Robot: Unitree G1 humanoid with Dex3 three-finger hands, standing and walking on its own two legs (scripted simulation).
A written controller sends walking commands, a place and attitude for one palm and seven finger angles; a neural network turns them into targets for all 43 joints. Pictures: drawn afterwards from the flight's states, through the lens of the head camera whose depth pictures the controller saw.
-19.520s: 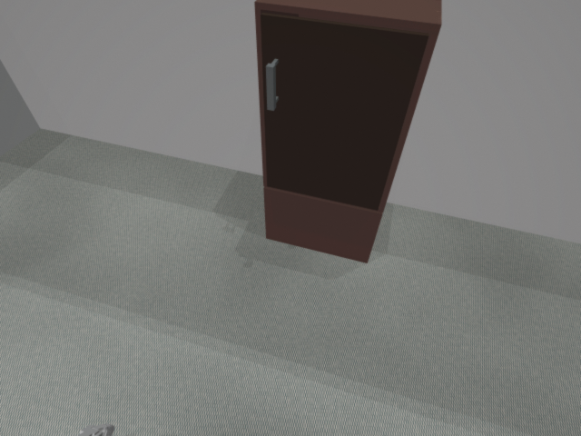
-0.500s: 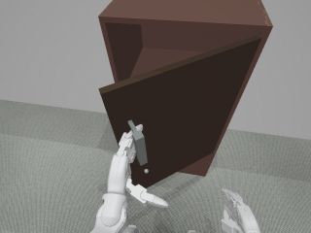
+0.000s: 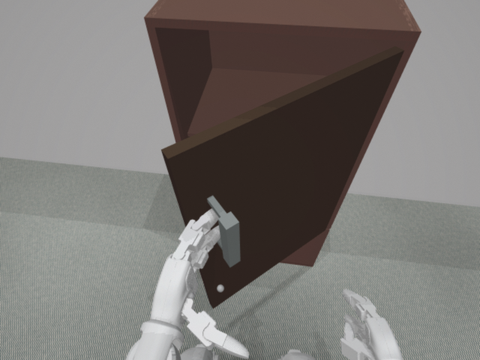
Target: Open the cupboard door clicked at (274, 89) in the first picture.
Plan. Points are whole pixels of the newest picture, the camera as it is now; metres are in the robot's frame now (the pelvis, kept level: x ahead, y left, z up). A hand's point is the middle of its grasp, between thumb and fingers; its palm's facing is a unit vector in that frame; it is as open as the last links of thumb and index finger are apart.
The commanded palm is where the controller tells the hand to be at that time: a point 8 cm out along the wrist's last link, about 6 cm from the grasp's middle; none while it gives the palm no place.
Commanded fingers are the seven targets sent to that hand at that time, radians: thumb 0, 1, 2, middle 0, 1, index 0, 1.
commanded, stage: slide the hand sideways off the handle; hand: left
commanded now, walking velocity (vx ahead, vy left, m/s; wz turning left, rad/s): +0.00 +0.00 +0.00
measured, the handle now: (223, 232) +0.30 +0.04 +0.07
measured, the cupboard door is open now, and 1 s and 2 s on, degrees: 42 42 42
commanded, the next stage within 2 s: draw the hand back to the body in 0.58 s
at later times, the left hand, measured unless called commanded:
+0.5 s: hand (171, 312) +0.18 +0.10 +0.07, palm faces -0.11 -0.99 -0.01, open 16.2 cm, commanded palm +0.16 +0.17 +0.07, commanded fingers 0.00 -0.50 0.30 -0.15 -0.30 -0.15 -0.30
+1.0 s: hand (126, 307) +0.18 +0.15 +0.11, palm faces -0.10 -0.99 -0.05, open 16.3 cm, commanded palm +0.15 +0.21 +0.12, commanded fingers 0.00 -0.50 0.30 -0.15 -0.30 -0.15 -0.30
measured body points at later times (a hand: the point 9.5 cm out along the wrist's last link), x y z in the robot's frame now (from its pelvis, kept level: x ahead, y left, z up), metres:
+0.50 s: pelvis +0.01 +0.00 -0.01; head +0.04 -0.01 +0.44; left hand +0.19 +0.16 +0.07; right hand +0.19 -0.23 -0.08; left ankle +0.02 +0.11 -0.67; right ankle +0.01 -0.11 -0.67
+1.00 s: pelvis +0.01 +0.01 +0.00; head +0.02 +0.01 +0.45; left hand +0.18 +0.20 +0.11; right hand +0.19 -0.21 -0.05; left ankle +0.02 +0.11 -0.67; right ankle +0.01 -0.11 -0.67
